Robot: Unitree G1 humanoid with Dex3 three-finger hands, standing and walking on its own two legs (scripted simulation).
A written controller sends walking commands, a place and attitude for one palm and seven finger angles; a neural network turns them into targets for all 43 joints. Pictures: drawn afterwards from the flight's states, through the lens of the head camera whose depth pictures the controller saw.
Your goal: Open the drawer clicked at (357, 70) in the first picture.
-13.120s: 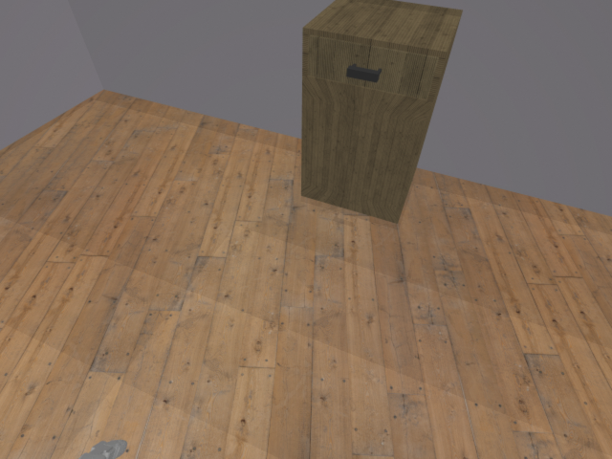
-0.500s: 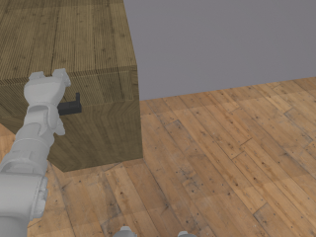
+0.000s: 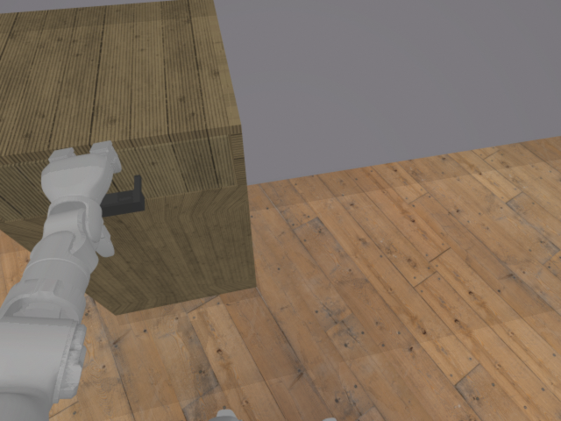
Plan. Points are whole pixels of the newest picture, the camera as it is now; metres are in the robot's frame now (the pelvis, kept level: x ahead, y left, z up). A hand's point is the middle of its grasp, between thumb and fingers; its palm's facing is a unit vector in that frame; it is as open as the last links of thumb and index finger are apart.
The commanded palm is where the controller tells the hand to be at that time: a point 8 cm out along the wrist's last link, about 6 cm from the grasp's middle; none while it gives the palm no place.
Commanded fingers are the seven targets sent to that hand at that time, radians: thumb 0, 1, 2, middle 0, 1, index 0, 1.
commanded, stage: move the hooked fingers above the handle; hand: left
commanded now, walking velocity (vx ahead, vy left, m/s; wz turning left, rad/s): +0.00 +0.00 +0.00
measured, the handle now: (111, 194) +0.51 +0.29 -0.04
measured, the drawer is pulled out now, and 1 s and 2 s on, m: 0.00 0.00 0.00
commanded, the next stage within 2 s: lower the fingers behind the handle in 0.24 s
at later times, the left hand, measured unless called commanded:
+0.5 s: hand (104, 211) +0.44 +0.26 +0.01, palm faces -0.14 -0.06 -0.99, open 13.8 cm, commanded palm +0.43 +0.27 +0.07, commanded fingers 0.00 -0.50 0.30 -0.30 -1.20 -0.30 -1.20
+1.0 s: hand (111, 213) +0.45 +0.26 -0.02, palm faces -0.09 -0.06 -0.99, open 13.8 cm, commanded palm +0.44 +0.26 +0.03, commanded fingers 0.00 -0.50 0.30 -0.30 -1.20 -0.30 -1.20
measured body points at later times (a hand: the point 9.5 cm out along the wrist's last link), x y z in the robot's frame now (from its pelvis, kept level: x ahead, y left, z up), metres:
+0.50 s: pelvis -0.01 +0.00 +0.00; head +0.08 +0.01 +0.44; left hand +0.44 +0.26 +0.06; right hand +0.02 -0.28 -0.13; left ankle +0.00 +0.11 -0.70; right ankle -0.04 -0.14 -0.70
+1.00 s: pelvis -0.01 +0.00 -0.02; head +0.10 +0.02 +0.42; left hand +0.45 +0.26 +0.04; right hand +0.01 -0.28 -0.14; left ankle +0.00 +0.11 -0.70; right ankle -0.04 -0.14 -0.70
